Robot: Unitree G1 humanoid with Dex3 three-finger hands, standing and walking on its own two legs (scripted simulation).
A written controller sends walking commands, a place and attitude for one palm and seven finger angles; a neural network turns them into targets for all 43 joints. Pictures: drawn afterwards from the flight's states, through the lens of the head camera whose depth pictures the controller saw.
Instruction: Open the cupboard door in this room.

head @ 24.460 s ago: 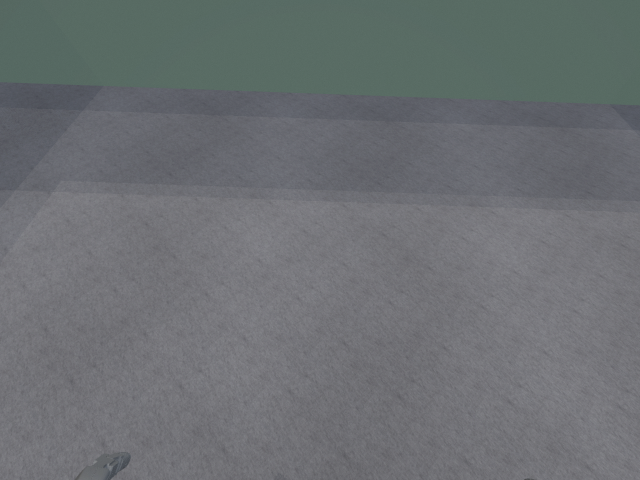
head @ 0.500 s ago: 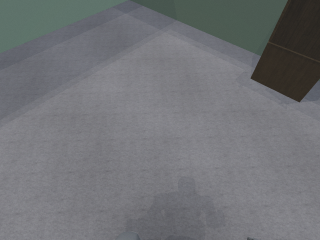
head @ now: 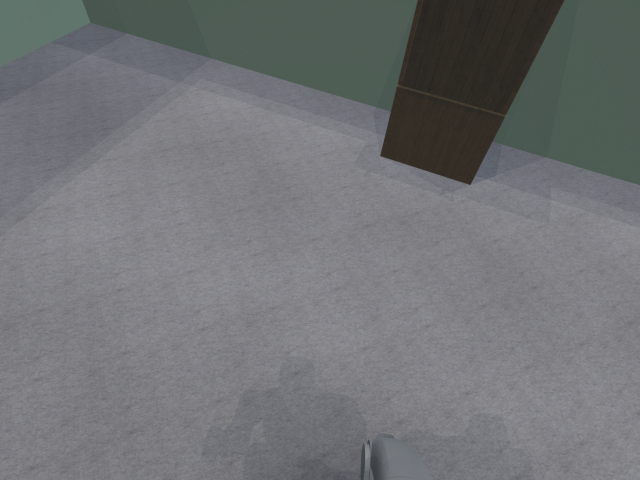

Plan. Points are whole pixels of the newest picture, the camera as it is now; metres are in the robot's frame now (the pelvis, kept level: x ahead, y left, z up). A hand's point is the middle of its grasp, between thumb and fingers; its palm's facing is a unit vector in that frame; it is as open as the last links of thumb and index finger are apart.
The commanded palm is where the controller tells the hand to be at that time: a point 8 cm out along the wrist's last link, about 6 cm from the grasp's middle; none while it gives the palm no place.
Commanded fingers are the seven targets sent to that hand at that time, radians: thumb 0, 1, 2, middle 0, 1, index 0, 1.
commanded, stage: turn or walk to find it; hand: left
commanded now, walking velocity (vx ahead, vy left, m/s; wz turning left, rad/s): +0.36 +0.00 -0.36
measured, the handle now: out of the picture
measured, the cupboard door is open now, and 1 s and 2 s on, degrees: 0 0 0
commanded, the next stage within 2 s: stand and wait in 1.06 s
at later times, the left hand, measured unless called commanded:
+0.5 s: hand (240, 385) +0.27 +0.13 -0.15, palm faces -0.09 -0.95 -0.28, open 7.3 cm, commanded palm none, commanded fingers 0.00 0.90 0.90 -0.20 -0.30 -0.20 -0.30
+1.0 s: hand (279, 259) +0.53 +0.09 -0.17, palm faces -0.14 -0.97 -0.19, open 7.3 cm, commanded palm none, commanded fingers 0.00 0.90 0.90 -0.20 -0.30 -0.20 -0.30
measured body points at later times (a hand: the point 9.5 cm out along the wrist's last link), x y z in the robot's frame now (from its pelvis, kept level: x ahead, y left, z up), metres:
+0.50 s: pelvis +0.22 -0.07 +0.01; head +0.23 -0.10 +0.46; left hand +0.28 +0.18 -0.13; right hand +0.27 -0.31 -0.15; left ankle +0.34 +0.11 -0.65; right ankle +0.15 -0.10 -0.73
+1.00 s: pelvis +0.46 -0.08 +0.01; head +0.48 -0.08 +0.45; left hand +0.54 +0.15 -0.15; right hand +0.41 -0.31 -0.15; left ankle +0.45 +0.02 -0.73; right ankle +0.48 -0.24 -0.66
